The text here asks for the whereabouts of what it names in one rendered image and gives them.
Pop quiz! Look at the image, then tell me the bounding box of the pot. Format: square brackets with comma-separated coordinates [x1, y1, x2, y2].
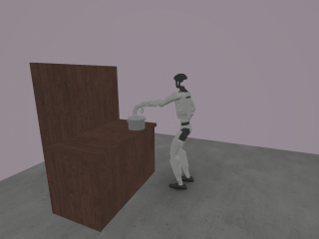
[127, 119, 146, 130]

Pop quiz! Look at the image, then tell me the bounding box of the robot right thigh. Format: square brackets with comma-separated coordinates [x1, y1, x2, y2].
[177, 140, 186, 158]

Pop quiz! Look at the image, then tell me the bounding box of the robot left forearm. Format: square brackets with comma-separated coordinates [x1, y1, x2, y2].
[141, 99, 162, 107]

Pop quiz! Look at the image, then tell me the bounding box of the robot left hand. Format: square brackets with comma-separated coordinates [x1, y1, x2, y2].
[133, 104, 145, 116]

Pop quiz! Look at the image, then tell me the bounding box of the robot right forearm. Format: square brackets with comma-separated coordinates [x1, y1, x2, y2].
[187, 112, 194, 122]

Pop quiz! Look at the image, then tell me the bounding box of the lid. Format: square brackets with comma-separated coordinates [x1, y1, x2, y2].
[128, 116, 145, 120]

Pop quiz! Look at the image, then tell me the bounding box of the robot right upper arm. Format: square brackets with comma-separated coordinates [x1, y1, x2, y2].
[189, 93, 196, 113]

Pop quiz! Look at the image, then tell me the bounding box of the robot left upper arm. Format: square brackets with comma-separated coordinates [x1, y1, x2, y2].
[158, 92, 182, 108]

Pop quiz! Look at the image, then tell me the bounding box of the table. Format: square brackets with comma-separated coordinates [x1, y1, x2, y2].
[29, 63, 157, 232]

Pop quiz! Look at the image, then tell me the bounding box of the robot torso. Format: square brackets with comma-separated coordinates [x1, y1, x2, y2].
[174, 92, 192, 134]

